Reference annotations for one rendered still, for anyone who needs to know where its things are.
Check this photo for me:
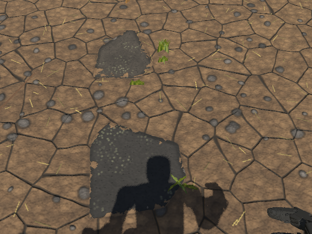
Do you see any right robot hand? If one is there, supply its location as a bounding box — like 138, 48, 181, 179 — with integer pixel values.
267, 207, 312, 234

